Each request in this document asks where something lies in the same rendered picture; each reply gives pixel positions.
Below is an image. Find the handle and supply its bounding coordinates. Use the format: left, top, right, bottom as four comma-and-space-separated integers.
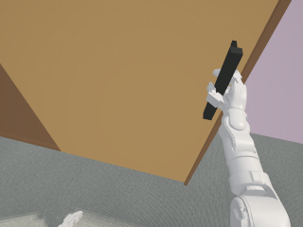
203, 41, 243, 120

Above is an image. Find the right robot upper arm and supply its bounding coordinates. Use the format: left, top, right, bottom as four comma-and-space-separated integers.
230, 195, 290, 227

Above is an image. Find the wardrobe door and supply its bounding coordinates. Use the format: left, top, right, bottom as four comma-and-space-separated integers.
0, 0, 278, 183
0, 63, 57, 146

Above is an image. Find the right robot forearm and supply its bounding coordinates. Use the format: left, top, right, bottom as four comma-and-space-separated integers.
219, 108, 291, 227

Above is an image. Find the robot right hand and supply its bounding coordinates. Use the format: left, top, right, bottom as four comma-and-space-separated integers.
205, 68, 247, 114

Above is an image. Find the robot left hand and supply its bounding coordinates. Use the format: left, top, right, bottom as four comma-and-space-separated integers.
58, 211, 83, 227

